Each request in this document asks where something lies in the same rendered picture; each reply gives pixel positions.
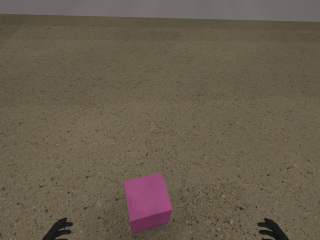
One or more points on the robot left hand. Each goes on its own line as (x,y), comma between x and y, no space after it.
(53,233)

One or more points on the robot right hand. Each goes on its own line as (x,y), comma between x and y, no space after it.
(276,232)

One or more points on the carton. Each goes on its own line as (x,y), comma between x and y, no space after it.
(148,202)

